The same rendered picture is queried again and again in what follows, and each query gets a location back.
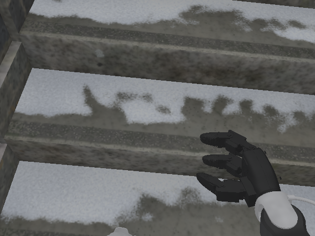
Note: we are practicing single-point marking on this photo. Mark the right robot hand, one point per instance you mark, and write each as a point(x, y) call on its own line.
point(254, 170)

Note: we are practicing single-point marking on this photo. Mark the right robot forearm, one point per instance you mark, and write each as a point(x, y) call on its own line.
point(278, 217)

